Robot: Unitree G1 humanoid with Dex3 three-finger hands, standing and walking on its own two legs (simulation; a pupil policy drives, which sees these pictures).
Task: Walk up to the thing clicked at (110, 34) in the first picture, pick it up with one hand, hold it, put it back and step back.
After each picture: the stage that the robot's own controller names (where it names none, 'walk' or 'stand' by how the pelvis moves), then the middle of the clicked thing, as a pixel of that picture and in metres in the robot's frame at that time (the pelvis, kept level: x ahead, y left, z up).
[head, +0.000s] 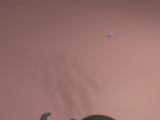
stand; (111, 35) +2.29 -0.50 -0.72
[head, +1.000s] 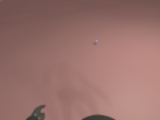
walk; (96, 42) +2.16 -0.05 -0.68
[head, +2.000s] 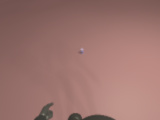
walk; (82, 51) +1.46 +0.29 -0.71
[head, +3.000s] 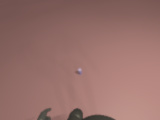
walk; (80, 71) +0.91 +0.27 -0.72
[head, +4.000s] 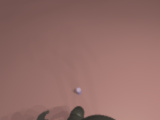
walk; (78, 91) +0.52 +0.23 -0.72
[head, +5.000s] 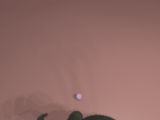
stand; (79, 97) +0.40 +0.17 -0.71
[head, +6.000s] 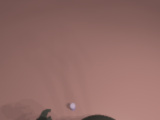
stand; (73, 106) +0.34 +0.18 -0.72
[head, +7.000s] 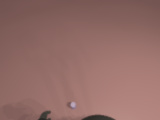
stand; (73, 105) +0.34 +0.19 -0.73
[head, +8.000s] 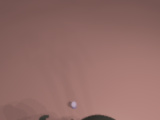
stand; (74, 105) +0.35 +0.18 -0.73
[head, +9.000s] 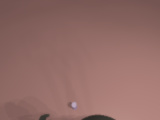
stand; (74, 105) +0.34 +0.18 -0.73
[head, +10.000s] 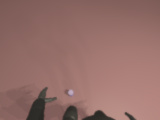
go down; (71, 93) +0.37 +0.19 -0.67
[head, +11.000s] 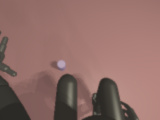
go down; (61, 65) +0.42 +0.23 -0.29
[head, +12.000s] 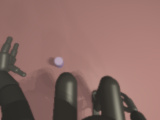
close in; (59, 62) +0.42 +0.24 -0.27
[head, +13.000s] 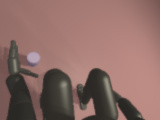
close in; (33, 59) +0.41 +0.26 -0.22
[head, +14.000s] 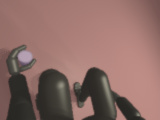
close; (25, 59) +0.40 +0.28 -0.22
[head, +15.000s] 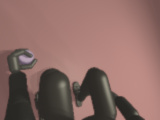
lift; (26, 58) +0.39 +0.28 -0.23
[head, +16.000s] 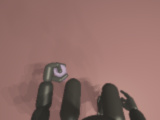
lift; (61, 73) +0.32 +0.22 -0.05
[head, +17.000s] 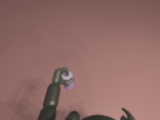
hold; (68, 80) +0.32 +0.16 +0.00
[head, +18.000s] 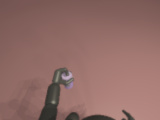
hold; (67, 80) +0.33 +0.17 -0.01
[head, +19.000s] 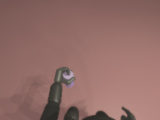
crouch; (68, 79) +0.34 +0.16 -0.04
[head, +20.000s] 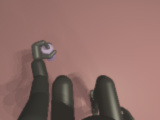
lower; (49, 53) +0.47 +0.25 -0.09
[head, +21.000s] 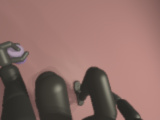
lower; (18, 55) +0.43 +0.30 -0.22
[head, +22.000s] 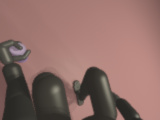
lower; (19, 53) +0.43 +0.29 -0.22
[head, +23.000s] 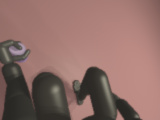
lower; (19, 53) +0.43 +0.29 -0.23
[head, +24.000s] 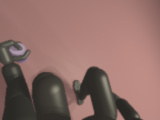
lower; (19, 53) +0.43 +0.29 -0.23
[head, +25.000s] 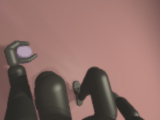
open; (24, 55) +0.42 +0.28 -0.23
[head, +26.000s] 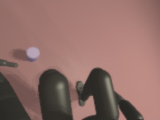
stand; (32, 55) +0.42 +0.27 -0.23
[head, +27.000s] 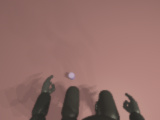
walk; (71, 76) +0.42 +0.20 -0.50
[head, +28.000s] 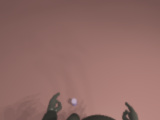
stand; (74, 102) +0.38 +0.17 -0.67
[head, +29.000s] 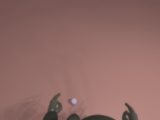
stand; (74, 102) +0.39 +0.18 -0.67
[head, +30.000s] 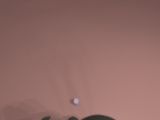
stand; (76, 102) +0.40 +0.17 -0.71
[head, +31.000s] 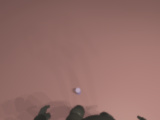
walk; (78, 91) +0.43 +0.19 -0.70
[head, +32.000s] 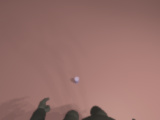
walk; (76, 80) +0.58 +0.13 -0.71
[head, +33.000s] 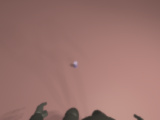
walk; (75, 64) +0.87 +0.22 -0.71
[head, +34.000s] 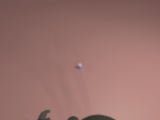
stand; (80, 66) +1.00 +0.21 -0.71
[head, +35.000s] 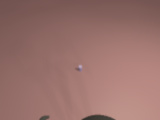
stand; (80, 68) +1.01 +0.21 -0.73
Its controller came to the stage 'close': yes
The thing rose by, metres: 0.70
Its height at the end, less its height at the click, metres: +0.00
